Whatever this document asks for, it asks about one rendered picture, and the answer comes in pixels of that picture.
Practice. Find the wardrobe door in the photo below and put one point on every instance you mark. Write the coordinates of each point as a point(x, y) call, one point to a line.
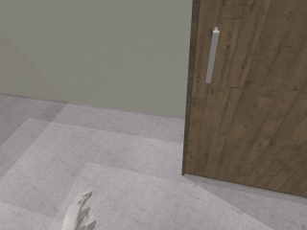
point(249, 124)

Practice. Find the left robot hand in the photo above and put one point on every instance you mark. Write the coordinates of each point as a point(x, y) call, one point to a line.
point(73, 218)

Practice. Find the handle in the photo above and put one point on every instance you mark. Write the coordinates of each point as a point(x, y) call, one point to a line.
point(213, 49)

